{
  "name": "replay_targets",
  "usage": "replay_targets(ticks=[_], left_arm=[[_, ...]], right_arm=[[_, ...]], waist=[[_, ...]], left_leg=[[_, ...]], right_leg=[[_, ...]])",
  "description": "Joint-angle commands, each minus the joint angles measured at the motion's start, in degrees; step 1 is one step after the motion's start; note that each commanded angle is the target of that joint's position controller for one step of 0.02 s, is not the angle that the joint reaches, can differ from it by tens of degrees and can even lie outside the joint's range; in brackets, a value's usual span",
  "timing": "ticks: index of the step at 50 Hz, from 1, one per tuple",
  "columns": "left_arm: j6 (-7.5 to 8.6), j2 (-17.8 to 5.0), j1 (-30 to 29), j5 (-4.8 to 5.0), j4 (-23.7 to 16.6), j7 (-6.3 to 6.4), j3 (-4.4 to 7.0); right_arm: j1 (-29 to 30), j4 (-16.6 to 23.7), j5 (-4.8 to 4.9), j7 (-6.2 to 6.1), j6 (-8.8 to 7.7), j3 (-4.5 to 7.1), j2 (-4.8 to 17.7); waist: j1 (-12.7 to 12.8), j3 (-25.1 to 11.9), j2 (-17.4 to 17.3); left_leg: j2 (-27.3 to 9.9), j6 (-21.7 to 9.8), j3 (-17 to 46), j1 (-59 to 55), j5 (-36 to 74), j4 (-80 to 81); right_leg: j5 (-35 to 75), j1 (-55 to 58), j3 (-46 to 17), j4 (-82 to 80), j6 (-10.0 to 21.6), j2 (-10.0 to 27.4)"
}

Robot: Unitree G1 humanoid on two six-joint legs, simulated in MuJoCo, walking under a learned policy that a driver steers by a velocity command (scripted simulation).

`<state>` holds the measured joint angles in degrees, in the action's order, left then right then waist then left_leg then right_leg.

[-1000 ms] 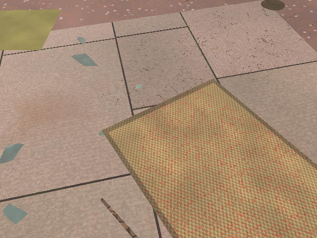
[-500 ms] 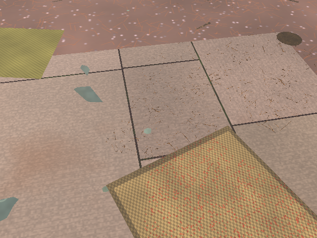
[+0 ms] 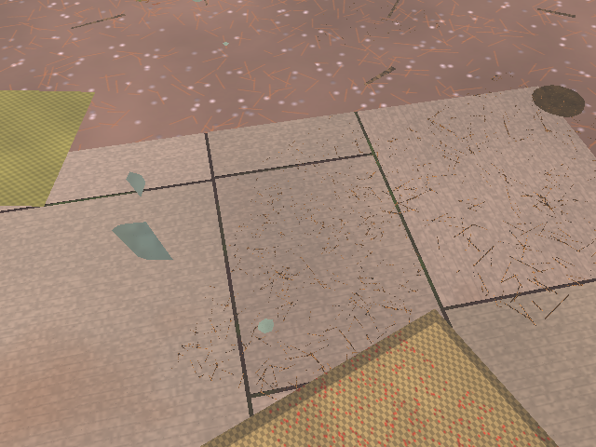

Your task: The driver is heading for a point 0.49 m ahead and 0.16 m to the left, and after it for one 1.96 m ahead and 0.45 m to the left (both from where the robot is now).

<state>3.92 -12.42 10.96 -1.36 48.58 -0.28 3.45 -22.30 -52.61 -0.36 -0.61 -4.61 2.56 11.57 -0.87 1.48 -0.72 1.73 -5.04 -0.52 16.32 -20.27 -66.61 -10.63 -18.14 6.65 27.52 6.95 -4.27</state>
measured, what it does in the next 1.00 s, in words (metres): walks ahead, turning left: left foot, then right foot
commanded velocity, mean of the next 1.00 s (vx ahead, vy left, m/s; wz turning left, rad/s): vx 0.50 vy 0.00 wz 0.34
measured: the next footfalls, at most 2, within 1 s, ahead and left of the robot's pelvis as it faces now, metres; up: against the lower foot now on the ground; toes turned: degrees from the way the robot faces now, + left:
left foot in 0.44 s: +0.40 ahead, +0.11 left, +0.00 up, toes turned +10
right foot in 1.00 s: +0.75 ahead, +0.05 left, +0.00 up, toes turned +22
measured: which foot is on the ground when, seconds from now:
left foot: up 0.00-0.42, down 0.44-1.00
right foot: down 0.00-0.46, up 0.48-0.98, down 1.00-1.00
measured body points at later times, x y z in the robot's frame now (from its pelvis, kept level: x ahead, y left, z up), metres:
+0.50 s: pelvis +0.28 +0.05 -0.01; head +0.31 +0.06 +0.43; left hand +0.23 +0.29 -0.16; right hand +0.46 -0.18 -0.13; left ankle +0.36 +0.11 -0.73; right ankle +0.09 -0.06 -0.66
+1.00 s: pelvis +0.56 +0.08 -0.01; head +0.59 +0.09 +0.44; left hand +0.70 +0.37 -0.09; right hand +0.62 -0.20 -0.14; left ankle +0.36 +0.10 -0.73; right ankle +0.71 +0.04 -0.74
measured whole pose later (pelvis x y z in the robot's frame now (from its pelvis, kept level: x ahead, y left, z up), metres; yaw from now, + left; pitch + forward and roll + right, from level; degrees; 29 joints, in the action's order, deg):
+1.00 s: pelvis +0.56 +0.08 -0.01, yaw +23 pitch +2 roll +1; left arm 4.0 -13.6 1.4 -2.2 40.1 -0.8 0.6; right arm -27.8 -50.6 -0.8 -0.6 -3.3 3.9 15.7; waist -5.3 1.3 0.8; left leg 7.8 -6.1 11.3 -2.7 -26.0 -25.2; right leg -4.3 -27.1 1.2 29.1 2.6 -0.7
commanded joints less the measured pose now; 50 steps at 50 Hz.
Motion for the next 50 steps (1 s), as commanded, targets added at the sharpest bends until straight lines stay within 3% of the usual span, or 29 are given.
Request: replay_targets(ticks=[1, 4, 6, 10, 16, 19, 20, 21, 22, 23, 24, 25, 26, 27, 28, 30, 33, 38, 44, 45, 47, 48, 49, 50], left_arm=[[1.51, -1.51, 4.69, 0.58, 0.02, 0.31, 0.04], [2.66, -3.87, 8.76, 1.04, 2.16, 0.30, 0.36], [2.76, -5.06, 10.91, 1.03, 2.89, 0.08, 0.51], [2.65, -5.39, 13.90, 0.63, 3.57, -0.22, 0.36], [2.49, -5.50, 17.91, 0.10, 5.73, 1.24, -0.02], [2.00, -7.30, 15.83, -0.12, 5.95, 2.29, 0.20], [1.58, -8.29, 15.19, -0.31, 5.93, 2.54, 0.46], [0.99, -9.14, 14.70, -0.31, 5.71, 2.64, 0.66], [0.79, -9.41, 13.47, 0.00, 4.50, 2.62, 0.67], [1.14, -5.42, 15.44, 1.68, 0.96, 1.74, -0.23], [1.61, -6.89, 13.41, 0.86, -0.59, 1.09, 0.31], [1.95, -6.83, 8.17, 0.11, -2.23, 0.65, 0.25], [2.57, -6.74, 6.11, 0.40, -3.15, 0.37, -0.06], [2.44, -6.40, 5.89, 0.16, -3.20, 0.35, -0.03], [1.34, -5.91, 6.75, -0.79, -3.31, 0.33, -0.16], [-0.78, -5.04, 7.75, -1.68, -3.59, -0.06, -0.39], [-1.82, -4.99, 2.05, -1.62, -6.18, -0.31, -0.50], [-1.99, -5.54, -8.66, -1.11, -9.91, -0.54, -0.67], [-0.85, -5.24, -17.02, -0.60, -13.25, -1.30, -1.74], [-0.55, -5.46, -16.84, -0.55, -13.48, -1.39, -1.77], [-0.05, -6.81, -11.46, -0.49, -12.19, -1.08, -1.28], [0.21, -8.21, -6.20, -0.45, -10.47, -0.58, -0.62], [0.80, -9.47, 1.82, -0.50, -8.14, 0.09, 0.04], [1.35, -12.55, 10.61, -1.54, -7.13, 1.01, 0.86]], right_arm=[[-0.30, 4.63, -1.16, 0.84, 0.19, 1.08, 4.75], [0.57, 5.15, -1.84, 2.00, 1.69, 0.88, 3.23], [6.23, 7.01, -1.87, 2.32, 2.11, 0.82, 3.48], [15.29, 9.45, -0.91, 2.57, 2.40, 0.10, 2.88], [22.99, 12.21, -0.75, 2.51, 2.02, -0.30, 3.12], [19.13, 11.54, -1.27, 2.01, 1.94, 0.41, 4.26], [15.03, 10.39, -1.50, 1.77, 1.82, 0.96, 5.20], [8.25, 8.36, -1.87, 1.61, 1.52, 1.73, 6.36], [-0.67, 5.85, -2.79, 1.32, 1.22, 3.00, 9.10], [-5.92, 5.83, -3.39, 0.78, 1.35, 5.13, 16.04], [-3.12, 6.15, -1.18, 1.18, 2.04, 5.14, 16.15], [0.41, 6.03, -0.03, 1.18, 2.46, 4.85, 14.91], [3.31, 6.28, 0.03, 1.11, 2.53, 4.06, 11.87], [5.16, 6.31, 0.05, 1.04, 2.43, 3.45, 9.84], [6.34, 6.19, 0.38, 0.88, 2.14, 3.04, 8.63], [5.65, 6.20, 0.55, 0.95, 1.15, 2.89, 8.84], [2.55, 5.76, 0.41, 0.85, 0.73, 3.42, 11.14], [-3.74, 5.39, 0.59, 0.73, 1.17, 3.65, 11.67], [-8.35, 4.86, -0.47, -0.15, 1.24, 3.16, 10.89], [-8.16, 4.79, -0.61, -0.40, 1.12, 3.09, 11.10], [-5.32, 5.15, -0.64, -0.64, 0.77, 3.12, 12.20], [-4.36, 5.17, -0.63, -0.54, 0.52, 3.23, 13.02], [-3.43, 4.99, -0.49, -0.18, 0.31, 3.13, 13.12], [-3.56, 6.18, -0.17, 0.24, -0.05, 2.34, 10.58]], waist=[[-0.60, -0.21, 1.47], [-1.46, 0.56, 3.07], [-0.33, 2.34, 3.22], [2.25, 3.19, 4.01], [4.16, 4.41, 4.05], [1.21, 1.49, 5.67], [-0.66, -1.09, 6.21], [-3.58, -4.65, 5.80], [-7.70, -9.25, 3.96], [-7.29, -16.58, -7.12], [-4.95, -19.29, -8.42], [-3.85, -11.56, -2.73], [-2.31, -5.55, 0.47], [-0.01, -1.78, 2.66], [2.01, -0.20, 2.31], [3.05, -1.18, 0.48], [1.98, 0.08, -0.56], [-2.55, -0.01, -2.36], [-5.68, 0.90, -3.43], [-5.26, 0.96, -3.71], [-2.02, 0.15, -4.29], [0.21, -2.05, -4.34], [4.29, -6.06, -2.36], [7.67, -12.97, 1.22]], left_leg=[[-5.71, 0.87, 3.93, 15.12, 4.27, -1.78], [-6.74, 2.65, 1.61, 16.56, 6.48, 2.09], [-8.23, 3.73, 0.14, 20.43, 10.81, 6.73], [-7.48, 4.05, -2.30, 20.85, 18.84, 19.79], [-4.56, 0.51, -4.07, 20.91, 20.23, 30.95], [-0.34, -2.80, -6.91, 14.04, 12.74, 32.88], [1.71, -4.14, -7.89, 9.76, 9.70, 33.41], [3.31, -5.58, -7.79, 2.03, 9.45, 36.16], [0.59, -8.18, -2.41, -11.66, 9.67, 38.26], [-15.70, -16.30, 22.66, -30.17, 9.16, 38.91], [-22.24, -20.74, 44.44, -34.19, 14.25, 48.14], [-19.89, -18.72, 35.75, -28.39, 10.99, 49.29], [-18.31, -16.33, 29.45, -19.98, 12.88, 51.28], [-15.36, -13.81, 24.73, -13.16, 16.94, 52.89], [-12.67, -12.19, 20.80, -7.85, 20.64, 53.82], [-10.00, -11.56, 17.25, -4.32, 24.56, 54.70], [-8.02, -10.77, 15.71, -3.32, 25.51, 56.35], [-6.87, -7.29, 17.12, -10.89, 27.89, 54.65], [-8.51, -7.18, 18.63, -19.36, 35.86, 50.44], [-9.31, -6.75, 19.08, -19.80, 37.47, 49.80], [-9.81, -4.84, 18.49, -18.20, 44.81, 46.84], [-9.09, -3.97, 17.70, -17.88, 52.37, 41.86], [-6.53, -2.85, 15.03, -16.05, 53.60, 32.22], [-4.01, -1.94, 13.22, -7.90, 39.70, 18.23]], right_leg=[[7.55, 10.64, -20.31, -18.03, 6.95, 16.97], [13.59, 9.41, -15.34, -19.84, 6.09, 14.89], [15.52, 9.74, -13.21, -21.35, 5.63, 13.91], [22.17, 12.31, -7.51, -21.68, 2.80, 12.06], [30.14, 23.56, -2.18, -19.58, 1.05, 15.95], [52.19, 27.58, 0.85, -10.08, 0.25, 17.37], [58.53, 28.27, 1.81, -3.09, 0.08, 17.48], [57.73, 26.34, 2.82, 7.09, -0.45, 17.21], [46.75, 16.75, 3.76, 20.91, -1.53, 16.03], [16.47, -4.50, 5.18, 44.25, -4.22, 8.43], [-18.57, -17.58, -4.70, 55.36, -4.92, 0.13], [-13.25, -22.97, -9.97, 55.23, -4.47, 4.73], [-8.75, -22.46, -9.21, 50.89, -4.67, 6.97], [-7.31, -19.79, -8.99, 46.10, -5.12, 8.61], [-7.30, -16.52, -8.95, 42.79, -6.03, 9.69], [-7.06, -13.47, -8.21, 39.06, -7.56, 10.20], [-1.42, -16.88, -7.04, 31.80, -9.57, 10.57], [8.77, -22.36, -7.32, 19.77, -10.53, 9.23], [9.83, -21.93, -6.04, 8.83, -8.21, 6.54], [9.38, -19.63, -6.13, 6.93, -7.28, 6.13], [5.97, -9.79, -5.85, 2.89, -4.99, 4.36], [3.30, -2.82, -5.04, 1.81, -3.83, 2.50], [5.02, 7.28, -4.95, -1.56, -2.31, 2.55], [-0.98, 20.88, -14.91, -1.68, 0.46, 12.21]])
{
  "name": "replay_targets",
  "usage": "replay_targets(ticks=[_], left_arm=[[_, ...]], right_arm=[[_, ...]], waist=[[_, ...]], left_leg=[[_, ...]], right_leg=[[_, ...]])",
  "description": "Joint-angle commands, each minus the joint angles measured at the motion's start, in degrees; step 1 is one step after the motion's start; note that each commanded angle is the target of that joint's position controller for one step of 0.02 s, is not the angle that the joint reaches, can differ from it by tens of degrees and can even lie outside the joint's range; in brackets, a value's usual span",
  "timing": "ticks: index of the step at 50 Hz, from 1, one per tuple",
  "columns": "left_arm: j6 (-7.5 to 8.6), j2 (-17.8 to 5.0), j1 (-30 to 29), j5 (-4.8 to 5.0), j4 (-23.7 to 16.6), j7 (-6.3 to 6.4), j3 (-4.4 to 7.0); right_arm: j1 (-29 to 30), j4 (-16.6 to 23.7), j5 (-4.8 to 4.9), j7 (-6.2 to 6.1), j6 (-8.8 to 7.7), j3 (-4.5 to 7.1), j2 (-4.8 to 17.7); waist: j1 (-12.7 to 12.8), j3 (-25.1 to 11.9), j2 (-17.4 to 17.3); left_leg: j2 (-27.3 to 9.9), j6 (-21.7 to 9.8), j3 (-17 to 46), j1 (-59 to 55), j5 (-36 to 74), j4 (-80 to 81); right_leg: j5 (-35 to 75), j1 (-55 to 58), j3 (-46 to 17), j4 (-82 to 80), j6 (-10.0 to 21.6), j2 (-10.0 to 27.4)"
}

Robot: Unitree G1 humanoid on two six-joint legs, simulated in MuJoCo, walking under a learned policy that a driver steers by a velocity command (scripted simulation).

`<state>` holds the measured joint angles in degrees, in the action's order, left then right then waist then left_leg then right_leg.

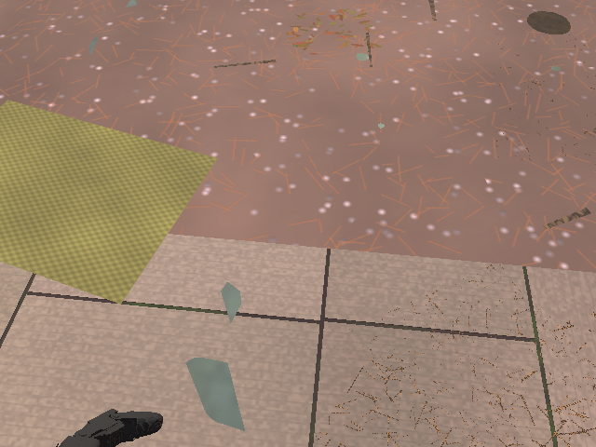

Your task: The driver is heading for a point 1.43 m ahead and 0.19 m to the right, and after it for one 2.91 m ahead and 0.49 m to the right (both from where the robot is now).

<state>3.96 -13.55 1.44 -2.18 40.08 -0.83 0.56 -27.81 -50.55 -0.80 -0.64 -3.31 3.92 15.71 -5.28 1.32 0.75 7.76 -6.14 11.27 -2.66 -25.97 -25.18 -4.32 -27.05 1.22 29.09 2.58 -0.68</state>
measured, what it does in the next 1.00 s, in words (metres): walks ahead: left foot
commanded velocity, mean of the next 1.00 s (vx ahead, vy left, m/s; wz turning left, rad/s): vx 0.50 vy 0.00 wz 0.06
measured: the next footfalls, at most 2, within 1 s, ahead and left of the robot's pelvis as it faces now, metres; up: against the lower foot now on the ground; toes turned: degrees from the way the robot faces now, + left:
left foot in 0.52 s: +0.42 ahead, +0.10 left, +0.00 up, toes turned +4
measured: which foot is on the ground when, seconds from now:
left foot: down 0.00-0.00, up 0.02-0.50, down 0.52-1.00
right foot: down 0.00-0.54, up 0.56-1.00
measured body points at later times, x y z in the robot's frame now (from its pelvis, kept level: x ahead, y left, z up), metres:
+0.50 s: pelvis +0.26 +0.01 +0.01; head +0.29 +0.01 +0.46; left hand +0.19 +0.26 -0.13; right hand +0.49 -0.20 -0.08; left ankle +0.38 +0.10 -0.72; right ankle +0.12 -0.10 -0.72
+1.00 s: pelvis +0.52 +0.02 +0.01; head +0.54 +0.02 +0.46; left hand +0.71 +0.25 -0.09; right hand +0.46 -0.23 -0.13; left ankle +0.38 +0.10 -0.72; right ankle +0.67 -0.09 -0.70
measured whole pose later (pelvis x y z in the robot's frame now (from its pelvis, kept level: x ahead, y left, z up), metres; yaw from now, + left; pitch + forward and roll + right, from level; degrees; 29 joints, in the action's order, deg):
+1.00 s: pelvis +0.52 +0.02 +0.01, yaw +1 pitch +1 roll +2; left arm 1.7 -12.8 2.9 -1.6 46.4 -2.0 1.3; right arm -26.4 -57.3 -1.1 -0.1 -4.8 1.9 12.2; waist -3.8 1.9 2.0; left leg 4.5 -3.3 -3.7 -6.4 -17.4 -9.9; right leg -3.6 -32.2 3.4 34.6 2.7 3.8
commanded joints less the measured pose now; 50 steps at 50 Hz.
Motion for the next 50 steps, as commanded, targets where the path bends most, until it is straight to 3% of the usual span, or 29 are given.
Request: replay_targets(ticks=[1, 2, 3, 4, 6, 9, 14, 17, 20, 23, 24, 25, 26, 27, 28, 29, 30, 31, 32, 35, 42, 47, 50], left_arm=[[0.78, -17.64, 24.32, -1.48, 2.09, 1.64, 5.52], [-0.12, -13.42, 21.24, 0.45, 2.34, 0.93, 4.97], [-0.28, -9.43, 15.93, 0.98, 1.54, 0.73, 4.07], [-0.06, -6.71, 13.42, 0.75, 1.64, 0.49, 3.40], [0.58, -5.27, 13.62, 0.86, 3.44, 0.67, 2.79], [1.90, -5.96, 16.84, 1.57, 5.75, 0.20, 2.96], [1.78, -6.24, 20.92, 1.89, 8.37, 0.01, 3.04], [1.77, -7.22, 23.61, 1.89, 9.76, -0.03, 3.25], [1.50, -7.94, 25.86, 1.59, 11.05, 0.20, 3.32], [1.02, -8.80, 25.61, 1.24, 11.96, 0.69, 3.48], [0.85, -9.17, 25.05, 1.24, 12.16, 0.84, 3.54], [0.57, -9.02, 24.66, 1.43, 12.43, 0.89, 3.42], [0.59, -7.76, 24.40, 1.66, 11.65, 0.94, 2.92], [0.74, -2.14, 28.12, 3.34, 8.94, 0.58, 1.45], [0.40, -6.43, 27.69, 1.91, 9.85, 0.86, 2.75], [0.09, -7.74, 23.62, 1.10, 9.17, 0.81, 3.35], [0.30, -6.32, 20.87, 1.12, 8.61, 0.30, 2.93], [0.01, -5.22, 20.18, 1.19, 8.74, 0.02, 2.80], [-0.72, -4.86, 20.85, 0.41, 9.08, -0.23, 2.75], [-1.99, -3.82, 20.50, -0.04, 9.57, -1.09, 2.63], [-2.08, -2.80, 4.95, 0.43, 5.01, -1.36, 1.98], [-1.69, -3.12, -2.56, 0.61, 2.44, -1.14, 1.56], [-1.12, -3.94, -1.67, 0.58, 2.15, -0.81, 1.89]], right_arm=[[-6.44, 4.49, 2.53, 0.51, -1.15, 0.22, 1.95], [-4.97, 3.48, 0.12, 0.15, -0.93, 0.62, 6.11], [0.27, 4.03, -0.49, 0.41, -0.70, 0.72, 6.16], [4.24, 4.88, -0.74, 0.81, -0.76, 0.27, 5.27], [5.82, 5.53, -1.40, 1.63, 0.14, 0.05, 4.32], [5.92, 5.24, -1.80, 2.34, 1.10, -0.38, 3.10], [18.74, 9.01, -1.52, 2.90, 1.04, -1.64, 1.46], [24.72, 10.54, -1.04, 3.06, 0.77, -2.47, 0.45], [28.30, 11.56, -0.79, 2.78, 0.58, -2.48, 1.26], [27.60, 11.67, -0.97, 2.29, 0.18, -2.06, 2.36], [24.16, 10.57, -1.21, 1.95, -0.08, -1.68, 2.91], [16.89, 8.01, -1.66, 1.49, -0.60, -1.10, 3.70], [7.08, 5.21, -2.66, 0.83, -1.24, -0.06, 6.57], [0.05, 4.69, -3.78, 0.21, -1.32, 1.62, 12.98], [0.66, 4.13, -1.12, 0.57, -0.38, 1.77, 12.09], [6.35, 4.57, -0.15, 0.75, -0.04, 1.04, 9.36], [10.46, 5.09, -0.10, 1.02, -0.28, 0.18, 5.95], [12.38, 4.87, -0.15, 1.12, -0.62, -0.37, 4.07], [13.00, 4.20, 0.09, 1.01, -0.97, -0.71, 2.97], [10.55, 2.28, 0.27, 1.01, -2.22, -0.41, 3.80], [3.85, -1.82, 0.45, 1.12, -2.29, -0.35, 4.16], [-0.66, -4.66, -0.15, 0.52, -2.07, -0.35, 4.83], [0.12, -5.63, -0.50, -0.04, -1.80, -0.15, 5.73]], waist=[[9.44, -20.67, 14.17], [8.11, -16.93, 9.08], [6.71, -7.15, 3.19], [6.41, -3.23, -0.27], [4.45, -0.61, 3.28], [3.59, -1.38, 4.53], [5.82, 1.83, 3.72], [7.52, 2.09, 3.79], [8.45, 2.44, 3.73], [7.14, 2.32, 3.79], [5.42, 0.70, 3.68], [2.13, -3.02, 2.03], [-1.51, -9.28, -0.48], [-1.69, -17.89, -12.18], [-1.31, -18.55, -12.12], [1.25, -8.89, -7.02], [2.58, -3.93, -4.72], [4.32, -1.10, -4.88], [5.91, 0.30, -5.99], [7.10, 0.14, -4.85], [4.18, 3.52, -3.84], [2.13, 4.64, -4.25], [3.62, 4.20, -4.62]], left_leg=[[0.31, 2.11, -5.13, 28.48, 8.36, -43.63], [-1.31, 1.53, -3.60, 35.22, -2.19, -48.84], [-4.07, 1.64, -3.32, 37.03, 2.53, -49.12], [-5.98, 1.73, -3.77, 36.53, 5.67, -46.17], [-8.45, 2.35, -5.20, 33.90, 7.13, -41.14], [-9.26, 3.40, -7.51, 33.77, 8.92, -37.91], [-12.46, 5.38, -11.59, 39.47, 18.87, -24.63], [-11.65, 5.43, -13.57, 36.27, 23.60, -15.24], [-10.64, 4.43, -14.30, 34.35, 23.45, -10.27], [-9.15, 2.25, -14.63, 30.63, 18.30, -6.61], [-7.65, 1.32, -15.16, 25.74, 16.58, -4.63], [-6.12, -0.06, -15.86, 16.35, 17.60, -0.83], [-11.14, -2.48, -10.36, 2.19, 16.37, -0.72], [-28.57, -8.91, 14.02, -15.51, 10.52, 1.82], [-32.16, -11.34, 27.90, -14.14, 9.80, 8.82], [-29.29, -10.01, 19.17, -6.47, 7.63, 9.39], [-26.63, -8.75, 12.70, 0.98, 9.86, 11.58], [-23.61, -6.61, 7.40, 6.32, 12.45, 13.89], [-21.35, -5.20, 3.67, 10.33, 15.37, 15.46], [-19.58, -5.87, -1.20, 11.86, 23.33, 17.81], [-17.54, -5.58, -7.15, 7.35, 29.84, 19.72], [-19.47, -5.12, -8.16, 0.20, 36.62, 17.18], [-20.90, -4.16, -8.70, -3.45, 46.59, 12.48]], right_leg=[[-9.84, 44.89, -36.90, -6.72, 13.58, 24.23], [-14.03, 40.15, -45.58, -12.03, 13.87, 24.25], [-15.56, 31.24, -36.26, -13.02, 12.90, 21.97], [-11.11, 25.41, -29.05, -14.43, 11.47, 19.04], [-2.30, 19.39, -19.44, -16.75, 8.85, 14.13], [6.27, 19.06, -14.31, -18.60, 9.33, 12.51], [8.68, 20.37, -8.25, -22.23, 9.09, 10.17], [12.13, 21.24, -5.76, -21.61, 8.07, 9.69], [14.74, 24.74, -6.01, -19.73, 7.67, 11.55], [21.94, 28.51, -6.30, -15.35, 6.88, 13.56], [28.56, 29.05, -5.53, -10.85, 6.17, 13.20], [32.71, 27.78, -3.34, -1.92, 5.13, 11.17], [24.84, 20.00, -1.33, 10.46, 3.93, 8.74], [-2.18, 1.15, 3.27, 31.84, 1.09, 1.20], [-25.70, -7.27, -1.36, 40.52, 1.41, -2.64], [-21.82, -10.72, -3.88, 42.63, 1.98, 1.09], [-17.60, -10.04, -3.97, 40.02, 2.01, 3.14], [-15.22, -7.59, -3.55, 36.40, 1.80, 4.88], [-14.07, -4.87, -3.24, 34.02, 1.11, 5.85], [-10.03, -4.04, -1.79, 32.25, -0.34, 6.18], [2.61, -10.65, 0.74, 15.95, -2.47, 7.01], [3.14, -9.62, 2.21, 6.90, -0.58, 5.02], [-2.60, -5.36, 2.99, 3.32, 1.91, 3.11]])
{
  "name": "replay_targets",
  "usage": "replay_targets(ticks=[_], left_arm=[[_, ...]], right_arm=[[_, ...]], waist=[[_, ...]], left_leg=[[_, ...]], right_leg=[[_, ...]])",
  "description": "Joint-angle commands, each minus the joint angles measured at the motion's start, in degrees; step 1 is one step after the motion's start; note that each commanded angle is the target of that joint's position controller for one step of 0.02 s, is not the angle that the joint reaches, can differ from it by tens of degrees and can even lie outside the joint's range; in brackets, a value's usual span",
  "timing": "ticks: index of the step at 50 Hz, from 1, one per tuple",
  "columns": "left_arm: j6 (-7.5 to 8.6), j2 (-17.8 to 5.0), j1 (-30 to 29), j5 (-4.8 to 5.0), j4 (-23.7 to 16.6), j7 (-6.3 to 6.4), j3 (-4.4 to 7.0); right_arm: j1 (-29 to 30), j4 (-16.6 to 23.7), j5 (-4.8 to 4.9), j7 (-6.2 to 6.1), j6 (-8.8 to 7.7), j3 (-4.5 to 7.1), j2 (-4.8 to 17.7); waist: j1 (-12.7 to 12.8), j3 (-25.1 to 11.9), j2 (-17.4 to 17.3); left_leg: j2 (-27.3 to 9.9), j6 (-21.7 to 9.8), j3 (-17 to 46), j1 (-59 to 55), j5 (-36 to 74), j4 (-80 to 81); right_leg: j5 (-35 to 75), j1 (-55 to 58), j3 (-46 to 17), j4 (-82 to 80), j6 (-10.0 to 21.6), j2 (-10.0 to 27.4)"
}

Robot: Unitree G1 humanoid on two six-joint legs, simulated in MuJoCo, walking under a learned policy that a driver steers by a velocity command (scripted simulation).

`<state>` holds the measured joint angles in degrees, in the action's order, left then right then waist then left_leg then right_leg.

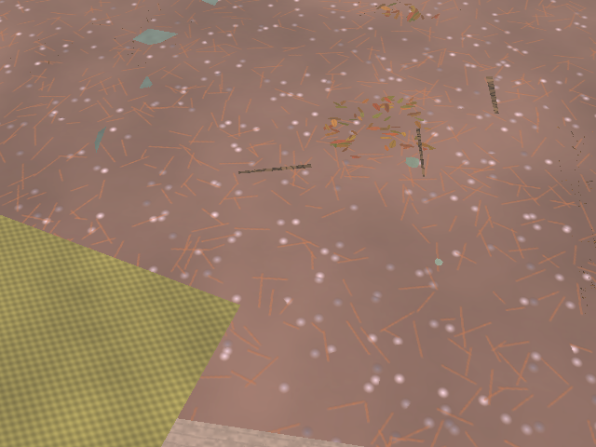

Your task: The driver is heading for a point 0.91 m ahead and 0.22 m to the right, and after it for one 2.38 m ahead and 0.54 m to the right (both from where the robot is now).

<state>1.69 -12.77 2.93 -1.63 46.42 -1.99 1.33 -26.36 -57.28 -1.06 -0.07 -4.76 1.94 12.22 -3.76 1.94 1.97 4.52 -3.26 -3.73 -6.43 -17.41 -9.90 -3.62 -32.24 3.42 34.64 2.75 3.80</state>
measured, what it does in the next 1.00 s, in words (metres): walks ahead: right foot, then left foot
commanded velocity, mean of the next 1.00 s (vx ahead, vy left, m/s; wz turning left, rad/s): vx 0.50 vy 0.00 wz -0.10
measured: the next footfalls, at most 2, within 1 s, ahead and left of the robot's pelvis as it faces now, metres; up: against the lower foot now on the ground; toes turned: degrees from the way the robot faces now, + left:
right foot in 0.06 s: +0.20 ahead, -0.10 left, +0.00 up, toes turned -4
left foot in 0.62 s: +0.51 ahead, +0.08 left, +0.00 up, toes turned +4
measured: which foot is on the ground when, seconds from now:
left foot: down 0.00-0.06, up 0.08-0.60, down 0.62-1.00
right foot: up 0.00-0.04, down 0.06-0.62, up 0.64-1.00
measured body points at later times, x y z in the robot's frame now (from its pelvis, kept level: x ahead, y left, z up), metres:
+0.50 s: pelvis +0.27 -0.03 +0.01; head +0.29 -0.03 +0.45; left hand +0.20 +0.21 -0.14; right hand +0.44 -0.25 -0.12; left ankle +0.44 +0.10 -0.70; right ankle +0.16 -0.10 -0.74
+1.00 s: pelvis +0.54 +0.01 +0.01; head +0.56 +0.02 +0.46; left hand +0.68 +0.24 -0.13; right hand +0.47 -0.22 -0.14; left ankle +0.47 +0.08 -0.74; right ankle +0.67 -0.14 -0.68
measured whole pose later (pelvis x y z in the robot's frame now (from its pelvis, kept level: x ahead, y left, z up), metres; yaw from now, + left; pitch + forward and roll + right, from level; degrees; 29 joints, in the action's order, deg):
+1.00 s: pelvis +0.54 +0.01 +0.01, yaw -8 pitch +0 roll +1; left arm 0.7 -12.5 8.6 -1.4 53.1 -2.3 2.9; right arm -23.1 -59.1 -0.9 -0.8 -6.1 2.3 10.7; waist -1.2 2.3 2.2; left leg 3.6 -4.2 -12.5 -2.5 -14.1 -11.2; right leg -0.7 -37.0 1.1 46.2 3.0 5.2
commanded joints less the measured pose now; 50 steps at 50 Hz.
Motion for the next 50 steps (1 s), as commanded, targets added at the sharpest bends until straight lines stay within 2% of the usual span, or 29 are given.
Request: replay_targets(ticks=[1, 2, 3, 4, 5, 6, 7, 8, 9, 10, 11, 13, 16, 19, 22, 25, 28, 29, 30, 31, 32, 33, 34, 35, 37, 39, 42, 45, 50], left_arm=[[1.42, -5.27, 0.08, 0.01, -3.24, 0.68, 1.48], [1.85, -6.03, 6.95, -0.20, -0.96, 1.13, 2.05], [2.50, -8.00, 17.14, -0.96, 2.48, 1.75, 2.97], [2.88, -13.73, 26.17, -2.38, 3.80, 2.47, 4.43], [2.32, -16.79, 26.43, -1.36, 4.34, 2.01, 5.24], [1.80, -13.16, 20.35, 0.58, 3.73, 1.74, 4.58], [1.91, -9.45, 14.89, 0.92, 2.84, 1.56, 3.57], [2.23, -6.81, 12.31, 0.67, 2.80, 1.37, 2.85], [2.57, -5.53, 11.83, 0.90, 3.43, 1.49, 2.44], [2.88, -4.49, 12.01, 0.95, 4.19, 1.61, 2.09], [3.38, -4.58, 13.54, 0.95, 5.01, 1.63, 2.06], [4.04, -5.92, 16.06, 1.27, 6.54, 1.67, 2.38], [4.10, -6.10, 19.22, 1.27, 8.09, 1.67, 2.33], [4.02, -5.76, 21.49, 1.24, 9.19, 1.67, 2.05], [4.04, -6.15, 24.30, 1.05, 10.53, 1.94, 2.00], [3.72, -6.46, 26.15, 0.57, 11.86, 2.46, 2.03], [3.42, -7.44, 24.35, 0.17, 12.31, 3.02, 2.32], [3.29, -7.90, 23.47, 0.07, 12.35, 3.07, 2.45], [3.04, -7.75, 22.52, 0.24, 12.29, 2.96, 2.36], [3.11, -6.33, 22.42, 0.72, 10.98, 2.78, 1.77], [3.13, -0.27, 29.22, 3.12, 9.68, 2.02, 0.56], [3.02, -6.02, 25.64, 1.38, 10.31, 2.26, 2.12], [3.01, -6.24, 21.16, 1.29, 8.85, 2.16, 2.46], [3.17, -5.18, 18.91, 1.34, 8.62, 1.93, 2.20], [1.70, -3.20, 19.79, 0.09, 9.37, 1.47, 2.13], [0.35, -2.00, 20.30, -0.25, 9.76, 0.82, 2.12], [-0.63, -2.14, 14.69, 0.03, 7.77, 0.30, 2.31], [-0.63, -2.08, 8.41, 0.29, 5.47, -0.03, 2.24], [-0.27, -0.61, -0.78, 0.15, 1.81, -0.61, 1.16]], right_arm=[[-0.38, 0.97, -0.32, -0.74, -0.30, 1.93, 9.72], [0.51, 0.79, -0.26, -0.73, -0.08, 2.00, 10.08], [0.81, 1.00, 0.00, -0.69, 0.01, 1.66, 9.28], [-0.94, 3.30, 1.27, -0.41, -0.14, 0.53, 5.49], [-6.01, 2.80, 1.84, -0.10, -0.10, 0.57, 3.47], [-0.30, 3.05, 0.38, -0.32, 0.30, 1.81, 8.13], [3.50, 4.19, 0.33, 0.11, -0.04, 1.77, 7.52], [5.04, 4.28, 0.41, 0.31, -0.05, 1.55, 6.21], [4.93, 4.02, -0.40, 0.52, 0.57, 1.53, 5.59], [3.71, 3.49, -0.92, 0.90, 1.33, 1.31, 4.59], [3.77, 3.41, -1.06, 1.23, 1.84, 1.26, 4.03], [6.30, 4.15, -1.08, 1.68, 2.43, 1.26, 3.66], [13.99, 6.47, -0.95, 1.89, 2.77, 1.20, 3.92], [20.68, 8.54, -0.54, 2.01, 2.53, 0.69, 3.24], [25.77, 10.06, -0.31, 1.95, 2.33, 0.16, 2.79], [28.83, 11.44, -0.30, 1.75, 2.02, 0.24, 3.58], [25.99, 11.14, -0.34, 1.37, 1.32, 0.82, 4.70], [21.10, 9.60, -0.43, 0.98, 1.00, 1.33, 5.44], [11.84, 6.39, -0.79, 0.48, 0.46, 2.04, 6.39], [1.28, 3.72, -2.09, -0.23, -0.07, 3.25, 10.07], [-3.84, 3.12, -2.75, -0.37, 0.11, 5.00, 16.58], [0.82, 3.57, -0.26, 0.12, 1.02, 4.57, 13.91], [7.89, 4.84, 0.28, 0.18, 1.08, 3.72, 11.07], [11.37, 5.37, 0.06, 0.42, 0.64, 2.71, 7.19], [12.71, 4.22, 0.17, -0.02, -0.26, 1.64, 3.80], [10.00, 2.95, 0.14, -0.17, -1.39, 1.59, 4.12], [7.41, 1.94, 0.18, -0.29, -2.16, 1.93, 5.75], [5.08, 1.30, 0.15, -0.49, -2.13, 1.64, 5.23], [1.31, 0.02, 0.21, -1.35, -1.97, 1.44, 5.51]], waist=[[3.78, 1.88, -6.23], [6.87, -1.69, -5.68], [10.73, -7.56, -3.70], [12.45, -15.72, 4.32], [9.68, -20.14, 13.47], [8.03, -12.31, 3.81], [6.35, -5.13, 1.46], [4.86, -2.15, 0.18], [3.54, -0.42, 1.28], [2.38, -0.50, 2.18], [2.16, -0.77, 2.18], [1.81, 0.14, 1.46], [3.17, 2.57, 1.22], [4.60, 3.53, 1.20], [6.16, 3.86, 1.57], [6.69, 4.59, 1.80], [4.33, 3.24, 2.15], [2.21, 0.67, 2.38], [-1.72, -4.05, 0.67], [-5.17, -10.79, -2.94], [-3.00, -18.80, -16.65], [-2.32, -17.30, -9.41], [0.45, -7.94, -6.74], [1.61, -3.73, -3.80], [4.67, 0.11, -5.43], [5.36, 0.03, -5.49], [5.24, 2.08, -5.01], [4.12, 3.54, -4.81], [1.82, 4.70, -5.19]], left_leg=[[-17.43, -6.26, 5.56, 0.23, 46.12, -7.01], [-16.14, -5.39, 4.23, 0.97, 51.89, -15.25], [-13.50, -4.25, 2.12, 7.06, 47.15, -27.28], [-8.80, -2.35, -0.85, 22.49, 25.29, -46.72], [1.10, -1.36, 2.16, 37.57, -14.20, -61.76], [-3.41, -2.39, 8.03, 41.96, -9.84, -64.47], [-5.75, -2.53, 7.39, 42.19, -4.26, -62.08], [-7.77, -2.41, 6.84, 40.19, -0.85, -58.68], [-8.85, -1.79, 6.40, 37.83, 0.45, -56.22], [-9.42, -1.07, 6.02, 35.27, 1.36, -54.71], [-9.28, -0.54, 5.32, 34.45, 1.97, -54.22], [-10.01, 0.48, 4.33, 37.18, 4.33, -51.97], [-11.31, 1.94, 2.99, 43.20, 10.20, -45.63], [-10.72, 2.61, 1.46, 43.49, 15.23, -36.17], [-9.21, 2.05, -0.09, 41.92, 17.96, -28.92], [-8.33, 0.52, -0.13, 42.03, 16.09, -24.91], [-6.00, -2.11, -0.89, 36.01, 9.85, -21.48], [-4.12, -3.20, -1.63, 29.69, 8.00, -20.15], [-2.56, -4.65, -2.48, 18.64, 9.89, -16.49], [-10.64, -7.46, 6.35, 3.20, 7.08, -16.00], [-28.30, -15.98, 35.21, -13.71, 1.33, -10.82], [-27.48, -15.48, 41.95, -9.68, -0.79, -5.33], [-25.87, -13.40, 31.13, -1.01, -2.00, -4.71], [-23.54, -11.44, 24.82, 6.42, 1.48, -2.08], [-19.06, -7.05, 14.87, 15.14, 7.23, 1.05], [-18.27, -6.45, 10.67, 16.56, 11.98, 2.30], [-17.82, -5.86, 5.47, 15.05, 14.46, 4.28], [-16.85, -4.88, 1.09, 12.54, 18.47, 4.60], [-17.01, -3.69, -5.07, 7.40, 28.51, 2.94]], right_leg=[[-5.55, 4.98, 1.51, -3.48, 2.78, -3.08], [-5.60, 13.41, 2.53, -6.20, 3.99, -5.14], [-4.07, 27.38, 0.82, -7.86, 5.82, -3.85], [-9.81, 44.17, -17.74, -9.21, 10.04, 11.41], [-8.82, 51.61, -41.97, -17.31, 16.14, 21.73], [-13.73, 44.68, -36.88, -18.46, 13.76, 18.03], [-12.26, 35.92, -28.60, -20.30, 12.18, 15.99], [-8.41, 30.38, -22.96, -22.61, 10.32, 13.07], [-4.26, 26.49, -18.66, -23.85, 8.97, 10.82], [-1.92, 24.10, -15.47, -25.00, 8.20, 9.30], [1.36, 23.46, -14.14, -25.49, 8.48, 8.85], [4.18, 23.77, -11.61, -26.99, 9.11, 8.30], [5.48, 25.66, -9.16, -28.89, 9.20, 7.27], [9.22, 27.16, -6.62, -28.85, 8.52, 5.96], [12.90, 30.33, -5.34, -28.12, 8.27, 6.31], [16.83, 35.74, -5.51, -26.18, 8.40, 8.37], [29.70, 38.95, -4.51, -20.02, 7.24, 9.55], [36.91, 38.84, -3.80, -14.14, 6.51, 9.09], [38.12, 36.32, -1.84, -3.57, 5.38, 6.91], [24.21, 25.67, -0.17, 11.65, 4.26, 4.38], [-13.28, 4.28, 2.84, 35.20, 1.23, -6.51], [-24.77, -1.55, -5.83, 40.68, 2.25, -6.69], [-20.11, -3.94, -6.74, 40.47, 2.81, -3.21], [-16.02, -2.23, -6.78, 37.09, 2.91, -1.01], [-12.99, 3.08, -6.77, 31.54, 2.16, 1.21], [-11.19, 4.37, -6.24, 30.74, 1.53, 1.06], [-5.45, -1.98, -5.82, 27.62, 0.68, 2.04], [0.35, -6.40, -4.75, 21.17, 0.00, 1.99], [5.21, -4.94, 1.09, 6.99, 0.68, 0.52]])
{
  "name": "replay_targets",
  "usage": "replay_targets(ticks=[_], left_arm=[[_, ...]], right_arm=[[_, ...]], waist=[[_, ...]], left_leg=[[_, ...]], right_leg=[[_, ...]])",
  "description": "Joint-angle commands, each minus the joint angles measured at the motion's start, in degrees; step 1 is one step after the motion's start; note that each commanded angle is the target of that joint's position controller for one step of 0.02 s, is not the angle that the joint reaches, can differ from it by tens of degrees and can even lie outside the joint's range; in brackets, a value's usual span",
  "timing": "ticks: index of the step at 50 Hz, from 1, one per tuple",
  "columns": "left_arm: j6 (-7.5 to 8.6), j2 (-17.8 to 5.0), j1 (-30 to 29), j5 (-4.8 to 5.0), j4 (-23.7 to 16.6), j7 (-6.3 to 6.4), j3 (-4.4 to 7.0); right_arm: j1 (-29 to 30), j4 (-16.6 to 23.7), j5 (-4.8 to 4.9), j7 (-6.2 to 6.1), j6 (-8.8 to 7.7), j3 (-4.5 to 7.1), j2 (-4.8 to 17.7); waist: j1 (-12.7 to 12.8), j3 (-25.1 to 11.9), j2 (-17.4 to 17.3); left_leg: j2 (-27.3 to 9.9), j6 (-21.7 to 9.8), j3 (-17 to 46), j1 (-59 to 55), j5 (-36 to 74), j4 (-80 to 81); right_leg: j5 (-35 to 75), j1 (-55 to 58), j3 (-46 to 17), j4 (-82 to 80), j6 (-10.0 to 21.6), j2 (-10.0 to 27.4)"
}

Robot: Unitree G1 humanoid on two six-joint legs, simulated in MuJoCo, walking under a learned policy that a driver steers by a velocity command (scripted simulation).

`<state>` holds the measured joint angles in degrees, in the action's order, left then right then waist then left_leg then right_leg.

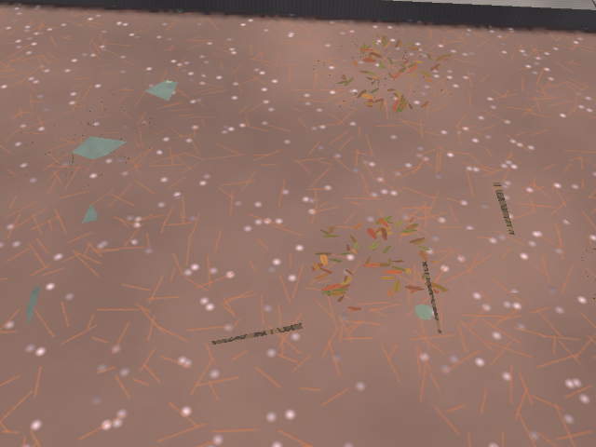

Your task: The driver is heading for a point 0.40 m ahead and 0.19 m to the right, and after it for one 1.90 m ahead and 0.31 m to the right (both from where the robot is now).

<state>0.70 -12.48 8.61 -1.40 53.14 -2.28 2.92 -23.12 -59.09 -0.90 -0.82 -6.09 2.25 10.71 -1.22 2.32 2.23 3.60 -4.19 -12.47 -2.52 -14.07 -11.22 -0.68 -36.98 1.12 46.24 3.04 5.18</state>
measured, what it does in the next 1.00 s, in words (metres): walks ahead, turning right: right foot, then left foot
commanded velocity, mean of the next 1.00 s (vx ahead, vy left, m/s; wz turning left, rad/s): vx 0.50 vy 0.00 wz -0.54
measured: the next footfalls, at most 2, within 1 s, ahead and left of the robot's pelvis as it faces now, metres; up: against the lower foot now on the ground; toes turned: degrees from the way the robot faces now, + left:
right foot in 0.18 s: +0.25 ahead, -0.09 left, +0.00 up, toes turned -11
left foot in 0.70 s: +0.60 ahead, -0.02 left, +0.00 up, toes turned -26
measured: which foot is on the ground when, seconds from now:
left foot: down 0.00-0.20, up 0.22-0.68, down 0.70-1.00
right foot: up 0.00-0.16, down 0.18-0.70, up 0.72-1.00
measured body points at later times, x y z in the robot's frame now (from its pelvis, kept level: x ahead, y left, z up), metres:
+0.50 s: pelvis +0.27 -0.06 +0.00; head +0.30 -0.08 +0.45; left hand +0.34 +0.22 -0.13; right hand +0.37 -0.34 -0.12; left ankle +0.45 +0.09 -0.68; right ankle +0.21 -0.08 -0.74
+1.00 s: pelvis +0.54 -0.10 +0.00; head +0.57 -0.11 +0.45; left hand +0.81 +0.04 -0.12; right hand +0.41 -0.35 -0.12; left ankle +0.57 -0.01 -0.74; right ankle +0.52 -0.26 -0.67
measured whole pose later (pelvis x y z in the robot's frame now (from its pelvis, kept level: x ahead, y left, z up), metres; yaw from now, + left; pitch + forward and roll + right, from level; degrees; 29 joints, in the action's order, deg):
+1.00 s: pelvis +0.54 -0.10 +0.00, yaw -34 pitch +1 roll +1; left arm 0.2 -17.2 9.9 -2.2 45.0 -2.9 3.6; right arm -20.6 -49.5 -1.2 0.5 -5.3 2.6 14.5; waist -2.1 1.6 3.0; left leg 0.5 -2.0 -8.2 5.5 -11.7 -16.3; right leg -11.3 -35.4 -3.6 57.2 2.5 1.6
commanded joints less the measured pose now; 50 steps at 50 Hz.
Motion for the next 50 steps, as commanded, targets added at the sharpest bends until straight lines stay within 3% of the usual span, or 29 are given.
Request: replay_targets(ticks=[1, 3, 5, 7, 8, 9, 10, 11, 12, 13, 14, 15, 17, 19, 22, 27, 30, 32, 34, 35, 36, 37, 38, 39, 40, 43, 45, 48, 50], left_arm=[[0.76, -0.90, -7.87, -0.16, -5.63, -0.38, -0.54], [0.89, -1.23, -9.18, -0.32, -6.67, -0.47, -0.51], [0.85, -2.05, -7.11, -0.45, -6.55, -0.31, -0.07], [0.87, -3.71, -0.31, -0.58, -4.84, 0.05, 0.91], [1.21, -5.14, 5.74, -0.76, -3.13, 0.28, 1.77], [1.58, -8.29, 14.37, -1.49, -0.82, 0.87, 3.24], [1.41, -15.15, 16.26, -1.84, -1.26, 1.67, 5.13], [0.53, -16.14, 15.59, 0.09, -1.82, 1.57, 5.27], [0.26, -14.82, 12.42, 0.65, -1.65, 2.04, 4.85], [0.47, -11.47, 9.82, 0.89, -1.75, 2.21, 4.07], [0.84, -9.33, 7.14, 0.89, -2.11, 2.39, 3.47], [1.30, -7.87, 5.71, 1.37, -2.28, 2.68, 2.91], [2.55, -8.20, 6.57, 1.71, -2.34, 2.63, 2.69], [3.11, -10.12, 8.66, 1.65, -2.12, 2.47, 3.08], [2.93, -10.52, 12.49, 1.48, -2.06, 2.29, 3.13], [2.51, -10.94, 17.51, 1.11, -2.17, 2.52, 3.16], [2.37, -11.64, 18.73, 0.56, -2.51, 2.96, 3.25], [2.44, -12.69, 16.75, 0.37, -3.38, 3.42, 3.51], [2.85, -14.14, 12.98, 0.32, -4.66, 3.11, 3.83], [3.29, -13.66, 11.91, 0.81, -4.99, 2.52, 3.68], [3.79, -8.53, 13.19, 1.30, -7.02, 2.11, 2.25], [3.45, -5.31, 20.74, 2.77, -8.54, 2.13, 1.70], [2.35, -10.14, 18.98, 0.56, -6.32, 2.70, 2.10], [2.02, -10.42, 14.92, 0.17, -6.46, 2.09, 2.30], [1.81, -9.29, 12.97, 0.19, -6.87, 1.61, 2.09], [0.02, -7.79, 11.90, -0.65, -7.62, 0.15, 1.81], [-0.60, -7.19, 8.92, -0.55, -9.14, -0.49, 1.55], [-0.17, -5.51, 4.18, -0.83, -10.65, -0.82, 0.71], [0.26, -5.09, 0.23, -0.94, -11.88, -1.05, 0.07]], right_arm=[[-3.10, 1.35, -0.04, -0.80, -0.48, 1.14, 7.15], [-4.34, 0.70, -0.25, -1.19, 0.02, 1.24, 7.61], [-3.36, 0.84, -0.42, -1.60, 0.52, 1.51, 8.84], [-1.95, 1.33, -0.68, -1.81, 1.35, 2.04, 10.53], [-1.43, 1.89, -0.60, -1.60, 1.84, 2.27, 11.25], [0.32, 3.25, -0.24, -1.20, 1.95, 2.35, 11.48], [-1.64, 7.00, 0.82, -0.02, 1.56, 1.22, 5.52], [4.37, 9.81, 0.44, 0.52, 0.77, 1.96, 8.86], [9.33, 11.54, 0.36, 0.88, -0.03, 1.75, 8.65], [9.04, 11.51, 0.61, 0.89, -0.63, 1.57, 8.53], [8.08, 10.77, 0.20, 0.70, -0.32, 1.73, 8.38], [7.08, 10.82, -0.97, 0.70, 0.80, 1.67, 8.07], [6.20, 11.11, -1.96, 1.14, 2.93, 1.56, 7.10], [8.81, 12.46, -1.90, 1.47, 3.93, 1.39, 6.66], [16.69, 15.56, -1.60, 1.61, 4.27, 1.29, 7.26], [26.00, 19.35, -1.10, 2.10, 3.85, 0.60, 7.52], [29.49, 21.50, -0.70, 2.25, 3.14, 0.21, 8.13], [26.81, 21.59, -0.51, 2.11, 2.62, 0.41, 9.46], [15.91, 18.54, -0.36, 1.23, 1.92, 1.46, 12.03], [7.51, 16.61, -0.75, 0.50, 1.16, 2.19, 13.79], [-1.73, 16.51, -2.14, -0.58, 0.93, 3.09, 18.25], [1.75, 16.97, -2.61, -0.40, 1.75, 3.99, 22.18], [6.31, 17.97, -1.59, -0.06, 2.49, 3.15, 16.20], [9.87, 18.55, -1.04, 0.09, 2.57, 1.96, 11.43], [11.24, 18.19, -1.17, 0.26, 2.49, 1.40, 9.61], [8.63, 15.93, -0.51, 0.38, 1.14, 1.20, 9.31], [7.15, 15.03, 0.00, 0.75, 0.18, 1.49, 9.83], [3.61, 12.77, -0.40, 1.36, -0.38, 1.36, 9.63], [3.48, 11.78, -0.04, 1.67, -0.23, 1.30, 9.83]], waist=[[-1.17, 4.53, -5.38], [-1.20, 4.48, -5.64], [0.50, 2.64, -7.09], [3.72, -1.57, -8.59], [6.16, -5.10, -8.28], [10.77, -9.33, -4.94], [8.18, -14.88, 8.01], [8.44, -17.13, 4.75], [7.31, -8.45, 0.47], [5.02, -4.19, -2.92], [2.32, -1.19, -5.25], [0.47, -0.80, -4.70], [-0.68, -1.91, -3.14], [-0.37, -1.53, -1.99], [2.36, 0.15, -0.19], [6.12, 0.16, 1.23], [6.98, 0.46, 1.88], [4.83, 0.18, 2.61], [-0.32, -3.99, 2.16], [-4.78, -8.76, -1.11], [-7.16, -18.18, -7.94], [-0.85, -21.53, -22.72], [0.31, -13.68, -11.27], [0.40, -6.45, -5.27], [0.98, -3.27, -3.89], [1.95, -1.82, -8.71], [2.03, -1.53, -8.32], [1.17, -0.45, -7.25], [1.35, 0.52, -7.40]], left_leg=[[-16.63, -2.74, 2.88, 1.40, 27.48, 3.39], [-17.72, -2.59, 1.37, -2.72, 34.26, 0.50], [-18.44, -2.16, -0.63, -5.26, 50.05, -5.50], [-18.92, -2.24, -1.89, -6.11, 62.13, -17.56], [-18.90, -2.05, -2.05, -3.62, 59.61, -27.69], [-17.68, -0.41, -2.60, 6.04, 47.19, -42.98], [-8.55, 2.76, -2.11, 30.47, 1.13, -65.60], [-1.34, 3.47, 10.71, 41.91, -15.61, -74.88], [-6.10, 2.81, 14.48, 47.32, -9.78, -72.38], [-8.14, 2.75, 14.26, 44.96, -5.42, -66.70], [-9.62, 3.19, 14.22, 41.39, -4.16, -61.77], [-10.33, 4.20, 14.30, 37.59, -3.78, -58.57], [-10.44, 5.84, 13.65, 34.66, -3.71, -54.69], [-10.36, 7.08, 12.56, 35.81, -0.99, -50.38], [-10.14, 8.01, 12.01, 40.27, 5.42, -42.33], [-7.71, 7.36, 12.45, 42.77, 11.94, -31.25], [-5.90, 6.18, 12.70, 41.13, 11.55, -25.71], [-4.95, 4.84, 13.61, 34.66, 9.51, -21.28], [-1.97, 2.85, 12.51, 18.35, 5.51, -17.98], [-4.45, 1.21, 14.25, 6.20, 6.71, -14.66], [-18.96, -1.28, 28.67, -7.18, -5.72, -13.32], [-30.57, -7.58, 56.09, -14.75, -8.27, -4.60], [-28.42, -7.20, 54.58, -7.01, -16.33, -4.06], [-25.43, -6.06, 44.16, 1.04, -14.51, -3.18], [-22.55, -4.98, 36.05, 5.89, -6.73, -1.91], [-18.83, -3.64, 23.40, 10.73, 7.62, 0.19], [-19.25, -4.42, 19.37, 9.75, 12.77, 1.52], [-18.04, -5.91, 16.07, 9.20, 15.75, 3.26], [-16.09, -5.83, 13.25, 9.42, 17.42, 3.57]], right_leg=[[1.62, -0.23, 4.41, -6.43, 0.96, -1.23], [-1.56, 0.43, 6.06, -9.10, 2.48, -2.44], [-6.72, 4.93, 8.08, -10.35, 4.74, -5.25], [-12.82, 12.81, 9.57, -11.09, 7.61, -9.12], [-13.58, 20.41, 8.89, -13.95, 9.26, -10.68], [-13.38, 33.62, 2.51, -19.14, 12.10, -7.69], [-13.34, 52.32, -24.86, -20.75, 20.41, 10.21], [-11.98, 54.80, -44.12, -29.55, 23.97, 14.92], [-9.58, 49.11, -33.91, -30.72, 21.55, 13.50], [-4.62, 41.94, -28.30, -31.80, 18.74, 11.45], [1.39, 35.85, -23.08, -32.56, 16.10, 8.26], [5.52, 31.74, -19.15, -33.13, 14.75, 5.49], [10.96, 29.18, -16.15, -33.34, 14.31, 3.05], [11.90, 27.77, -14.86, -34.03, 13.87, 1.54], [10.39, 29.29, -15.81, -34.76, 12.21, 0.59], [12.38, 36.26, -18.11, -32.32, 10.74, 0.63], [15.80, 39.27, -20.20, -29.58, 10.24, 1.78], [17.93, 38.49, -21.63, -27.22, 8.47, 2.44], [27.17, 34.14, -20.88, -18.21, 5.88, 0.43], [24.28, 29.71, -18.11, -6.61, 4.49, -3.39], [4.63, 22.12, -13.56, 10.22, 3.45, -7.29], [-32.61, 5.50, -8.48, 22.65, 2.08, -15.10], [-27.89, 1.17, -8.84, 27.30, 2.67, -8.90], [-22.08, 1.72, -7.88, 25.72, 2.35, -6.73], [-19.22, 3.04, -7.11, 23.44, 1.80, -4.99], [-17.05, 5.51, -5.49, 20.97, 0.58, -2.93], [-14.66, 2.39, -5.08, 20.19, 0.10, -2.18], [-10.24, -0.59, -6.62, 13.13, -0.65, -2.99], [-6.63, 0.43, -4.16, 4.31, -1.27, -2.96]])
Keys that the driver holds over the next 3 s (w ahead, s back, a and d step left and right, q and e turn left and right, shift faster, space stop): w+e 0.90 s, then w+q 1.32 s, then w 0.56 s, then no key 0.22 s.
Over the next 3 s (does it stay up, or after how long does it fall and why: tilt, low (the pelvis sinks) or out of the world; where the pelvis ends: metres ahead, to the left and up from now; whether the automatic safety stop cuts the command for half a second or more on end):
stays up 1.50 -0.27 0.00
